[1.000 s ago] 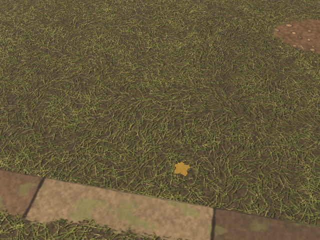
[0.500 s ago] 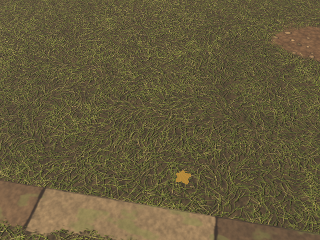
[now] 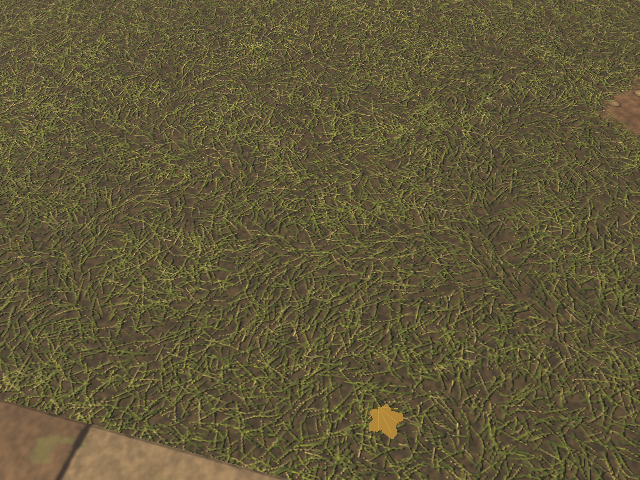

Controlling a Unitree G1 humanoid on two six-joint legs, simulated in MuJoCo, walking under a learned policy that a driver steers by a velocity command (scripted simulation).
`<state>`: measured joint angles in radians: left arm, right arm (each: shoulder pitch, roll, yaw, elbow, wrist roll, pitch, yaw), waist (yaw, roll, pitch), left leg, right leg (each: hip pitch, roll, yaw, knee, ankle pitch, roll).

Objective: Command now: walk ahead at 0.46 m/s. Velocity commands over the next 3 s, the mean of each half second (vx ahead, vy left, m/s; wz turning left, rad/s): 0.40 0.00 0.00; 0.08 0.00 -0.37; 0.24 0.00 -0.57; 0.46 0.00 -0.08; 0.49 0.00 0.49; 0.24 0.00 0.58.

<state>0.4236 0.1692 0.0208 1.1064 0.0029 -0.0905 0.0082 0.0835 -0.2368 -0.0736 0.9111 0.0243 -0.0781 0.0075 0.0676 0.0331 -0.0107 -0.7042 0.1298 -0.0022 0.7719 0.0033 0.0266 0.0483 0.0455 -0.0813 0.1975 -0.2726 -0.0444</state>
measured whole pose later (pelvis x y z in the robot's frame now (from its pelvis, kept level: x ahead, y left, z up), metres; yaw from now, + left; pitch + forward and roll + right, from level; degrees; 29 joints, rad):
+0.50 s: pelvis +0.27 +0.06 +0.00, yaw +0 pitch +1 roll +2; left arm 0.09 0.26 0.06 0.93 0.00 -0.07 0.03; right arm 0.28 -0.21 -0.05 1.02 -0.02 -0.09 0.01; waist -0.04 -0.05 0.02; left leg -0.16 -0.07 0.08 0.28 -0.15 0.07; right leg -0.63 -0.12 0.04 0.79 -0.08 -0.01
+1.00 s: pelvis +0.37 +0.04 -0.01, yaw -13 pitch +3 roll +0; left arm 0.14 0.26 0.10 0.83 0.00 0.00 0.04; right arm 0.02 -0.25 -0.06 0.86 0.00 -0.03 -0.03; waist 0.03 0.01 0.03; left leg -0.44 -0.03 -0.05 0.69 -0.23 -0.01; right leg -0.40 0.09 0.12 0.46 -0.10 -0.04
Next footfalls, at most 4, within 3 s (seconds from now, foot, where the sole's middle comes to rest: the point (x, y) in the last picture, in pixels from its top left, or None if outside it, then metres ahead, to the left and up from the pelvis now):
0.18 left None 0.31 0.15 -0.78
0.66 right None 0.46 -0.07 -0.78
1.02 left None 0.46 0.14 -0.78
1.48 right None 0.36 -0.12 -0.78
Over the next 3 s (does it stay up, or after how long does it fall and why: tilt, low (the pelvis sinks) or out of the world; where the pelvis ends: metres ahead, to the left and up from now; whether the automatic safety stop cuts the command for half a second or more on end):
stays up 1.04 -0.33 -0.07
